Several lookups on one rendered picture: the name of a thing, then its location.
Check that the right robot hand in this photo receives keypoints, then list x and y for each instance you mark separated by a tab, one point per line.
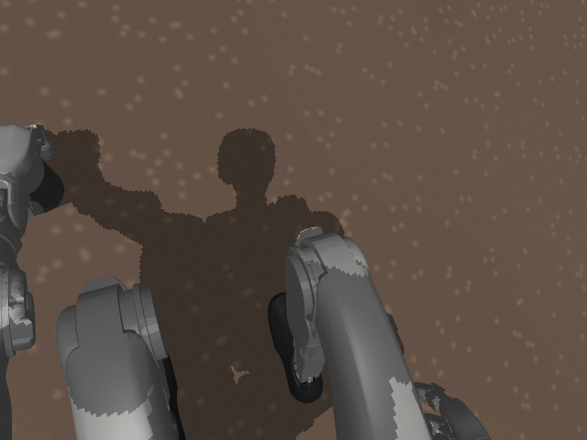
456	422

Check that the left robot arm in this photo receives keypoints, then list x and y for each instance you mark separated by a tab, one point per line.
17	314

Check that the right robot foot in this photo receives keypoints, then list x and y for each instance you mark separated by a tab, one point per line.
284	344

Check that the left robot hand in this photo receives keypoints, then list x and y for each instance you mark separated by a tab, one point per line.
20	149

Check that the mug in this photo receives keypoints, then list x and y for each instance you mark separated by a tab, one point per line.
45	186

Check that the left robot foot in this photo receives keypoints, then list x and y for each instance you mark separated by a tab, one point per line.
172	384

